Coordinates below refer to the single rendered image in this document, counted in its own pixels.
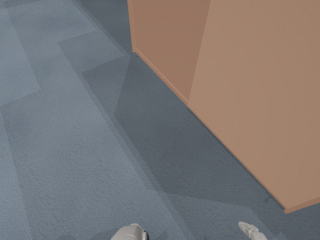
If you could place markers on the left robot thigh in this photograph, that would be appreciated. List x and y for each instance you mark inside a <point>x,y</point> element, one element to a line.
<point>130,232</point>

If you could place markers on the right robot hand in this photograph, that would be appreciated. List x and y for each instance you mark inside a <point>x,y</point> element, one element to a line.
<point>251,231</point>

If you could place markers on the wardrobe door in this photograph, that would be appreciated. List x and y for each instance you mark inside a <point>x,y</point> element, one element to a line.
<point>169,34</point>
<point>257,87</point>

